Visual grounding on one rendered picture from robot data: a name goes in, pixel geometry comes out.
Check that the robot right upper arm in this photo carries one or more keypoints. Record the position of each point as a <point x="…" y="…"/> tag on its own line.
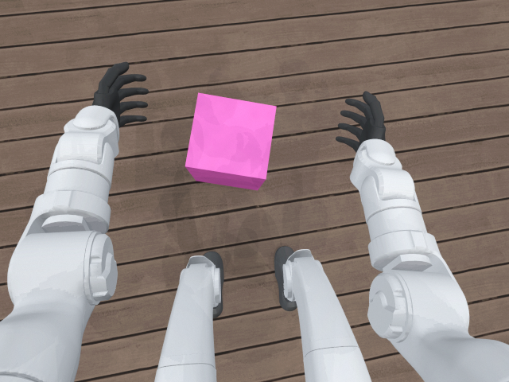
<point x="425" y="317"/>

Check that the robot right forearm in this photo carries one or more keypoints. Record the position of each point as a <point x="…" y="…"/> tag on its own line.
<point x="399" y="240"/>

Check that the robot left hand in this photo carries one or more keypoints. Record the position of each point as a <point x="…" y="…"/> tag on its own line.
<point x="109" y="93"/>

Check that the robot left forearm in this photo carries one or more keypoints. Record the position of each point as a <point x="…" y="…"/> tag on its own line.
<point x="79" y="179"/>

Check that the robot left shin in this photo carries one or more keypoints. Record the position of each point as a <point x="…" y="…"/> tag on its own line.
<point x="198" y="259"/>

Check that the robot left upper arm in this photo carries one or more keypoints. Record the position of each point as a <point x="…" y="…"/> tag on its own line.
<point x="57" y="279"/>

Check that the carton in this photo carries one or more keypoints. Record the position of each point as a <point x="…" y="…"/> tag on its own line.
<point x="230" y="141"/>

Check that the robot right hand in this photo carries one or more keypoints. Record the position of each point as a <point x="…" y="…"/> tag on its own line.
<point x="372" y="123"/>

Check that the left robot foot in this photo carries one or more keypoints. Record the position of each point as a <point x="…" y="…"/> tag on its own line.
<point x="216" y="259"/>

